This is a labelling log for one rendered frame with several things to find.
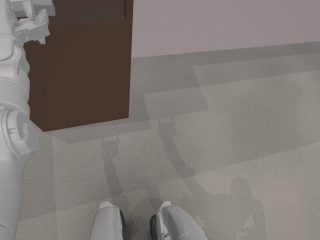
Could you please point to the handle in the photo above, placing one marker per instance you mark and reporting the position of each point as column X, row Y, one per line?
column 38, row 5

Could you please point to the robot shin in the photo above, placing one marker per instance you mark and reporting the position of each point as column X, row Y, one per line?
column 159, row 235
column 106, row 204

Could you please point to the cabinet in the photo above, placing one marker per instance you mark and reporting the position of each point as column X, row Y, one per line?
column 81, row 75

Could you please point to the robot left shin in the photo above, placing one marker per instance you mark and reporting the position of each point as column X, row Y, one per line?
column 106, row 204

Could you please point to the left robot forearm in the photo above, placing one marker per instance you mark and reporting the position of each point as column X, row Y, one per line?
column 14, row 80

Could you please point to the left robot upper arm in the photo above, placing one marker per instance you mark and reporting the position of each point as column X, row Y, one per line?
column 18, row 140

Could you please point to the left robot hand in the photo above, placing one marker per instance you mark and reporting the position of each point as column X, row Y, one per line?
column 35, row 27

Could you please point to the drawer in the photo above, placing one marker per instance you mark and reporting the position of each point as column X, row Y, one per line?
column 77, row 11

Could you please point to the robot right shin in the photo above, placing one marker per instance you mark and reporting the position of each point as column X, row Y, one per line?
column 159, row 235

